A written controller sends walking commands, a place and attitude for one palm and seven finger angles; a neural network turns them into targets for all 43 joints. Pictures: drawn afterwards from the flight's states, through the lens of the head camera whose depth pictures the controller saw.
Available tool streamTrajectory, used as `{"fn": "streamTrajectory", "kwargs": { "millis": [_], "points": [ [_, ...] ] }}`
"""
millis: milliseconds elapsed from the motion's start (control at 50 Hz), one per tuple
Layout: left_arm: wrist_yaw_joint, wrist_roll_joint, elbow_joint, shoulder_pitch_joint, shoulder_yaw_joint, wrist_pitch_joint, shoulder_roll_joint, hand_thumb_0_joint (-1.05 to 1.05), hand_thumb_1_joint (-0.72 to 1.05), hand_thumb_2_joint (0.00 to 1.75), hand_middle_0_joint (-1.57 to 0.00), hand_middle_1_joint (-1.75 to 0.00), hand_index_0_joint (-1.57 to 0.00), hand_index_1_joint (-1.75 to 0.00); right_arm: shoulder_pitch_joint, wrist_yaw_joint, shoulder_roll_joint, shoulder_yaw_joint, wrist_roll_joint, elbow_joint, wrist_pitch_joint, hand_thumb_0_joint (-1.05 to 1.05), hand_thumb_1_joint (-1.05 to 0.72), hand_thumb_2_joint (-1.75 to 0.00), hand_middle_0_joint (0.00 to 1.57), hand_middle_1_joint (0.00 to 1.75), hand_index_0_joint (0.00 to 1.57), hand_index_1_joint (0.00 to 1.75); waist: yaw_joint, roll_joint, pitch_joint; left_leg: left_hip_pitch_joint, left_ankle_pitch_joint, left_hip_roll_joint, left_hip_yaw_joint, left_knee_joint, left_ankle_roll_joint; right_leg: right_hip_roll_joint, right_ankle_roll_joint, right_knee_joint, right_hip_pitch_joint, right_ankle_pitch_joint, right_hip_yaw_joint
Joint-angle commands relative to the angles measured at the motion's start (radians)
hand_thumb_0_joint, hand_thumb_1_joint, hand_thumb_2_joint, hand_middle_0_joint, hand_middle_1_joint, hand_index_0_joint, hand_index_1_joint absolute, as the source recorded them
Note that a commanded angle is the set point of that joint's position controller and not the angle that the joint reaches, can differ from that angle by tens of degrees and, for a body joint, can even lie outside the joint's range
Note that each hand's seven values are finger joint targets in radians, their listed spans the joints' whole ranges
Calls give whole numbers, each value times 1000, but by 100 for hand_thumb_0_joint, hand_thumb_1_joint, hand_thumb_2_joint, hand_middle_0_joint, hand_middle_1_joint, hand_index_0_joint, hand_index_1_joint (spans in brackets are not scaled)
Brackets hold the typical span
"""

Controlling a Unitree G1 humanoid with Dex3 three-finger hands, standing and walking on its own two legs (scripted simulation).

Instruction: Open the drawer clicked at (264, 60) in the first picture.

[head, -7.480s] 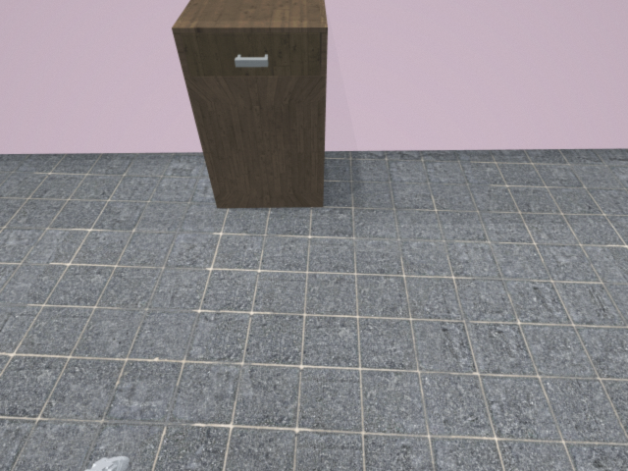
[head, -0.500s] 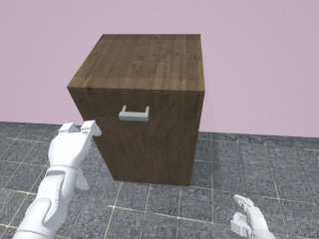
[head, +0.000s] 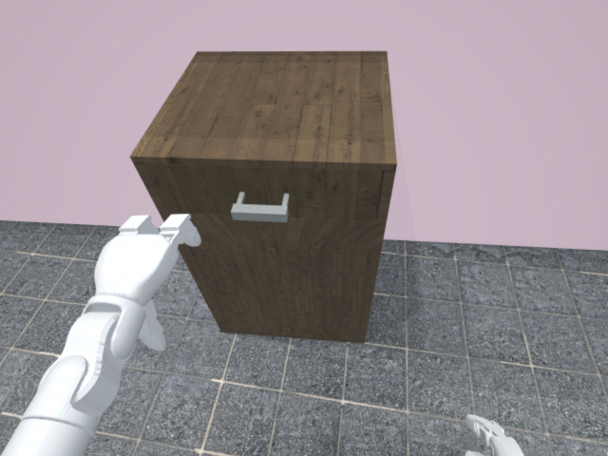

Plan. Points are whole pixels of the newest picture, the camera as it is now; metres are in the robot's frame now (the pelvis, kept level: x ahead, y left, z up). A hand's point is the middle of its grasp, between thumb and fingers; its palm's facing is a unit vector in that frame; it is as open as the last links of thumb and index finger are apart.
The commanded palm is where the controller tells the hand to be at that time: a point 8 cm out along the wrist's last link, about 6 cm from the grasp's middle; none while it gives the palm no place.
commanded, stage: raise the hand with hooked fingers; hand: left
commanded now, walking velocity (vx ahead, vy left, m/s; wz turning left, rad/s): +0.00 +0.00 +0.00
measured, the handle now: (261, 205) +0.56 +0.16 -0.05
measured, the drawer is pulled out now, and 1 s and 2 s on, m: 0.00 0.00 0.00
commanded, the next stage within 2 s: move the hooked fingers above the handle in 0.06 s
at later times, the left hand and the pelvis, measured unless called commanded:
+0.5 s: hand (193, 263) +0.34 +0.20 +0.06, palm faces +0.01 -0.08 -1.00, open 13.8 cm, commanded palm +0.33 +0.21 +0.11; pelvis +0.00 -0.02 +0.00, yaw +1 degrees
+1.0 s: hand (223, 232) +0.42 +0.19 +0.03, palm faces -0.01 -0.05 -1.00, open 13.8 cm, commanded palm +0.40 +0.19 +0.09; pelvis +0.02 -0.02 -0.01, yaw +0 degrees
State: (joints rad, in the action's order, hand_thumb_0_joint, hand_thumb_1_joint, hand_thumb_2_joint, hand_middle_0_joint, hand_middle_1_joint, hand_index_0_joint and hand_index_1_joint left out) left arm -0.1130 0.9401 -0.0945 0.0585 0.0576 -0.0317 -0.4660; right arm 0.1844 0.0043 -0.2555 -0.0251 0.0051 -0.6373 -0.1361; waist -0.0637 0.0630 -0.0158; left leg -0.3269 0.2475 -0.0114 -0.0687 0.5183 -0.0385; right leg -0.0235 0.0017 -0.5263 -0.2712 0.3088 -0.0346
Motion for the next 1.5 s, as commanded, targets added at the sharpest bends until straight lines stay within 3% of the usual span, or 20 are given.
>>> {"fn": "streamTrajectory", "kwargs": {
  "millis": [0, 100, 220, 340, 460, 500, 560, 580, 620, 760, 880, 980, 1080, 1140, 1160, 1240, 1300, 1340, 1420, 1480],
  "points": [
    [-85, 9, 193, 298, -148, 11, -213, 0, -50, 30, -30, -120, -30, -120, -128, 11, -104, -37, 4, 143, 57, 0, -90, -90, 20, 30, 20, 30, -7, 2, -264, 178, -242, 1, 68, -58, 10, 55, -41, 58, 2, -182, 9],
    [-65, 5, 164, 281, -121, 53, -201, 0, -50, 30, -30, -120, -30, -120, -137, 15, -106, -33, 9, 145, 57, 0, -90, -90, 20, 30, 20, 30, -6, -31, -259, 170, -242, -3, 59, -63, 6, 51, -37, 64, 27, -205, 13],
    [-26, 3, 84, 342, -90, 49, -187, 0, -50, 30, -30, -120, -30, -120, -133, 27, -104, -21, 11, 135, 57, 0, -90, -90, 20, 30, 20, 30, 14, -86, -186, 130, -190, -11, 43, -58, -1, 44, -30, 79, 2, -190, 22],
    [-54, 29, 66, 460, -55, -3, -152, 0, -50, 30, -30, -120, -30, -120, -107, 29, -93, -31, 3, 125, 68, 0, -90, -90, 20, 30, 20, 30, 16, -23, -266, 160, -238, -17, 46, -20, -2, 46, -37, 46, -20, -234, 24],
    [-87, 48, -90, 537, -55, 28, -155, 0, -50, 30, -30, -120, -30, -120, -85, 31, -97, -34, 10, 105, 57, 0, -90, -90, 20, 30, 20, 30, 27, -77, -264, 100, -223, -22, 33, 4, -3, 44, -32, 26, -29, -260, 27],
    [-91, 56, -130, 577, -91, 38, -200, 0, -50, 30, -30, -120, -30, -120, -76, 35, -106, -37, 11, 101, 54, 0, -90, -90, 20, 30, 20, 30, 23, -91, -296, 88, -224, -23, 29, 10, -6, 44, -30, 25, -9, -274, 39],
    [-90, 52, -126, 580, -94, 27, -205, 0, -50, 30, -30, -120, -30, -120, -62, 36, -104, -45, 9, 105, 51, 0, -90, -90, 20, 30, 20, 30, 18, -45, -353, 94, -287, -27, 25, 30, -10, 40, -33, -2, 25, -371, 45],
    [-87, 49, -156, 561, -99, 27, -204, 0, -50, 30, -30, -120, -30, -120, -57, 37, -105, -46, 10, 104, 47, 0, -90, -90, 20, 30, 20, 30, 20, -73, -348, 76, -289, -29, 23, 34, -10, 39, -29, -5, 33, -392, 45],
    [-77, 43, -184, 571, -84, 19, -188, 0, -50, 30, -30, -120, -30, -120, -47, 36, -110, -50, 12, 104, 45, 0, -90, -90, 20, 30, 20, 30, 32, -87, -321, 53, -282, -28, 20, 40, -11, 40, -26, -6, 15, -400, 46],
    [-101, 57, -205, 680, -35, -22, -133, 0, -50, 30, -30, -120, -30, -120, 17, 27, -112, -74, 9, 85, 41, 0, -90, -90, 20, 30, 20, 30, 66, -74, -357, 65, -311, -24, 29, 77, -10, 49, -30, -39, -56, -402, 35],
    [-171, 91, -320, 811, -64, -13, -168, 0, -50, 30, -30, -120, -30, -120, 68, 22, -116, -83, 9, 53, 37, 0, -90, -90, 20, 30, 20, 30, 72, -39, -410, 55, -324, -23, 31, 100, -8, 55, -39, -68, -87, -384, 27],
    [-190, 103, -464, 844, -66, 30, -171, 0, -50, 30, -30, -120, -30, -120, 89, 18, -123, -84, 12, 45, 27, 0, -90, -90, 20, 30, 20, 30, 82, -64, -419, 18, -321, -22, 23, 108, -9, 58, -37, -73, -88, -398, 27],
    [-170, 103, -528, 920, -4, 28, -108, 0, -50, 30, -30, -120, -30, -120, 125, 16, -126, -88, 9, 48, 22, 0, -90, -90, 20, 30, 20, 30, 111, -78, -421, 16, -323, -17, 28, 115, -11, 61, -35, -76, -117, -390, 23],
    [-168, 107, -572, 974, 10, 12, -95, 0, -50, 30, -30, -120, -30, -120, 148, 18, -128, -89, 7, 40, 22, 0, -90, -90, 20, 30, 20, 30, 133, -80, -398, 5, -299, -13, 32, 124, -13, 63, -34, -75, -162, -355, 22],
    [-175, 113, -586, 1002, -12, 7, -126, 0, -50, 30, -30, -120, -30, -120, 161, 18, -131, -89, 6, 32, 22, 0, -90, -90, 20, 30, 20, 30, 137, -74, -395, -2, -282, -12, 34, 127, -13, 63, -35, -75, -179, -333, 23],
    [-218, 129, -592, 1063, -32, -18, -131, 0, -50, 30, -30, -120, -30, -120, 194, 11, -126, -98, -4, 25, 25, 0, -90, -90, 20, 30, 20, 30, 134, -35, -485, 19, -338, -9, 42, 155, -9, 71, -40, -110, -198, -347, 19],
    [-253, 140, -679, 1092, -60, 7, -156, 0, -50, 30, -30, -120, -30, -120, 215, 5, -133, -99, -7, 7, 26, 0, -90, -90, 20, 30, 20, 30, 150, -65, -468, -29, -329, -8, 42, 168, -9, 75, -39, -117, -212, -347, 14],
    [-267, 149, -729, 1132, -29, 41, -138, 0, -50, 30, -30, -120, -30, -120, 221, 3, -136, -97, -5, 0, 25, 0, -90, -90, 20, 30, 20, 30, 169, -55, -452, -54, -296, -8, 36, 170, -8, 76, -36, -118, -239, -328, 15],
    [-264, 149, -743, 1231, -16, 64, -140, 0, -50, 30, -30, -120, -30, -120, 257, 1, -144, -102, -9, -9, 31, 0, -90, -90, 20, 30, 20, 30, 188, -17, -537, -22, -325, -4, 41, 186, -7, 78, -35, -129, -242, -345, 19],
    [-248, 140, -768, 1247, 25, 59, -77, 0, -50, 30, -30, -120, -30, -120, 280, -2, -143, -107, -14, -20, 34, 0, -90, -90, 20, 30, 20, 30, 202, 1, -528, 2, -348, 5, 48, 197, -4, 84, -36, -134, -288, -333, 11]
  ]
}}
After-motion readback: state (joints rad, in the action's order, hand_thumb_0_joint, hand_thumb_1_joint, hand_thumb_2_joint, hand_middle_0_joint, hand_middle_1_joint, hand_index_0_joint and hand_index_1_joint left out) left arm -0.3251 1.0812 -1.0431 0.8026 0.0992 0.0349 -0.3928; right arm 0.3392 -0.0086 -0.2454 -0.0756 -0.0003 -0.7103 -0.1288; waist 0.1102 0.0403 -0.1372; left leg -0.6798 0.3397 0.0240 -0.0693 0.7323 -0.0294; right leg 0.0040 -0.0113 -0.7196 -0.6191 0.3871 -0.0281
